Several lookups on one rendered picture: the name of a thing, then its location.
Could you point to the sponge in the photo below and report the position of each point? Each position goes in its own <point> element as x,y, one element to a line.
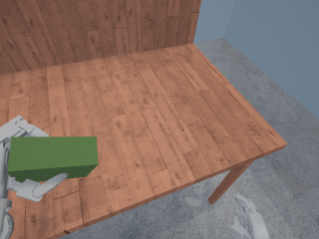
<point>41,158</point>

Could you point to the table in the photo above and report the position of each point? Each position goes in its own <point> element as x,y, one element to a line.
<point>127,72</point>

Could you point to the left robot hand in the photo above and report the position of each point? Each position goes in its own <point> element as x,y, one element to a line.
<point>29,189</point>

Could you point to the right robot hand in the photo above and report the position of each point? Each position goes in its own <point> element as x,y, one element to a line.
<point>254,226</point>

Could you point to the left robot forearm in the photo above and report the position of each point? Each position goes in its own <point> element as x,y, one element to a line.
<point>6,220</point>

